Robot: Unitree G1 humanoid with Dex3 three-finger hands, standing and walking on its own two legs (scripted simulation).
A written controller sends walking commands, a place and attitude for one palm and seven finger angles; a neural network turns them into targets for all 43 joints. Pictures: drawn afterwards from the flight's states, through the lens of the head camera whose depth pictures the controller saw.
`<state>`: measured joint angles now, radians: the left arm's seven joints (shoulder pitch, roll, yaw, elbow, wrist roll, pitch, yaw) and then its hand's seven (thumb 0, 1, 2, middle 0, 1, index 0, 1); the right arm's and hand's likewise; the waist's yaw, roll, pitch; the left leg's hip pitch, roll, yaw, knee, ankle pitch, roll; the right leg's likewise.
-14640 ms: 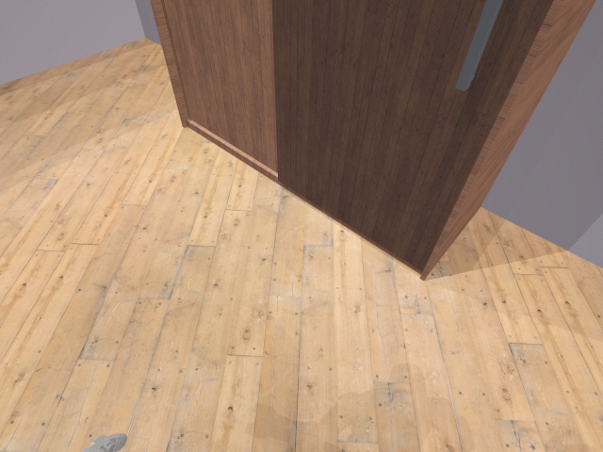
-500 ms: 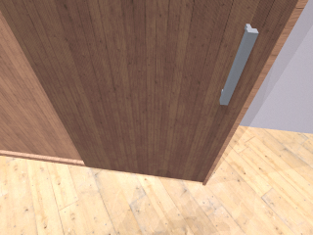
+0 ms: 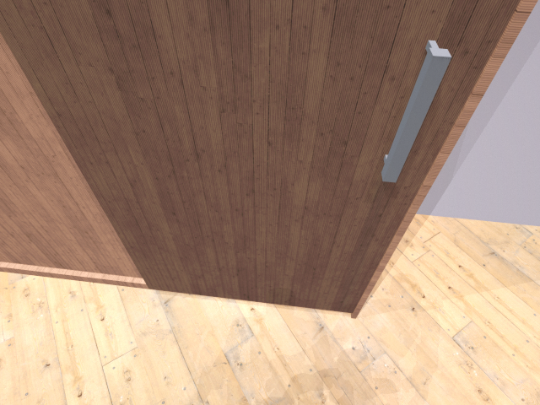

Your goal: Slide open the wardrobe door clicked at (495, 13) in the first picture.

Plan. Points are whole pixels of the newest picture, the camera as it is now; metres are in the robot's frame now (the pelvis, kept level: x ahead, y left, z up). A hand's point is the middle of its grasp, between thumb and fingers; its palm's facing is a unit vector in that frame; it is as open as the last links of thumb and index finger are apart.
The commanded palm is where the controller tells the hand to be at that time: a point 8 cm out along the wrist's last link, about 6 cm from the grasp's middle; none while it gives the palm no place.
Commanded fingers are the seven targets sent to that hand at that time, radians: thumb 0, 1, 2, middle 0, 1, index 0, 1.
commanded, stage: shuffle to correct the standing spot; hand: right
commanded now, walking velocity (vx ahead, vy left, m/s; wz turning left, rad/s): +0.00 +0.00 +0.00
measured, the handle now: (408, 118) +0.54 -0.21 +0.15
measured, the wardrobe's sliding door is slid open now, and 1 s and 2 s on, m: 0.00 0.00 0.00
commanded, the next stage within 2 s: come to a stop and stand still in 0.30 s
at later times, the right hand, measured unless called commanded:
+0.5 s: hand out of the picture +0.05 -0.20 -0.18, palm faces +0.10 +0.98 -0.17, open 7.4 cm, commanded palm none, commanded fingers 0.00 -0.90 -0.90 0.20 0.30 0.20 0.30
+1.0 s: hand out of the picture +0.15 -0.18 -0.17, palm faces +0.13 +0.96 -0.24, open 7.3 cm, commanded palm none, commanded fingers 0.00 -0.90 -0.90 0.20 0.30 0.20 0.30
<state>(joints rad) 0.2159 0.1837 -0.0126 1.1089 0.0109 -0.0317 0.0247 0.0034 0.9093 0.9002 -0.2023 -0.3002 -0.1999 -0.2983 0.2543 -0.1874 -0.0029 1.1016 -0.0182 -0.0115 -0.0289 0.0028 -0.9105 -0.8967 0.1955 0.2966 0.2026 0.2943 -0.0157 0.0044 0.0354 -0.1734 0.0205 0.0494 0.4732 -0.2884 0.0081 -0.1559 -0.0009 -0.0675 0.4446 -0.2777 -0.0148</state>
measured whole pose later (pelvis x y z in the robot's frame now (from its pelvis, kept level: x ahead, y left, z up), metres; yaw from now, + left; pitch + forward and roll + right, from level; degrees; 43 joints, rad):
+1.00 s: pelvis +0.09 +0.01 -0.01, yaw -5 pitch +0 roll -3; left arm 0.15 0.20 0.06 0.98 0.02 0.04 0.01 0.00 0.91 0.90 -0.20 -0.30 -0.20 -0.30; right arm 0.17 -0.17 -0.04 0.94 -0.04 0.02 -0.03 0.00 -0.91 -0.90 0.20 0.30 0.21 0.29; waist -0.02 0.04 0.07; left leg -0.37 0.06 0.09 0.54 -0.16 0.06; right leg -0.41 -0.01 -0.01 1.00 -0.44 0.04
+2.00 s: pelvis +0.02 -0.01 -0.01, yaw -5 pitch -1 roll +1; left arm 0.33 0.14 0.00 1.08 0.01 0.00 0.01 0.00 0.91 0.90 -0.20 -0.30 -0.20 -0.30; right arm 0.33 -0.12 0.01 1.10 -0.02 -0.02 -0.04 0.00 -0.91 -0.90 0.20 0.30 0.20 0.29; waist 0.02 -0.04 0.03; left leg -0.23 -0.02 0.04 0.51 -0.26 0.02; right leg -0.29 -0.02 -0.03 0.55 -0.24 -0.01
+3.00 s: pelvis +0.05 -0.03 +0.00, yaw -4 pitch -1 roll +0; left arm 0.22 0.18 -0.01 1.11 0.01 -0.03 0.02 0.00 0.91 0.90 -0.20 -0.30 -0.20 -0.30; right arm 0.26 -0.19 0.01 1.09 -0.02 -0.01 -0.03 0.00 -0.91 -0.90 0.20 0.30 0.20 0.29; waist -0.01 0.01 0.04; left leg -0.15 0.02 0.01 0.45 -0.28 -0.01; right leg -0.18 0.02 -0.06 0.43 -0.24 -0.03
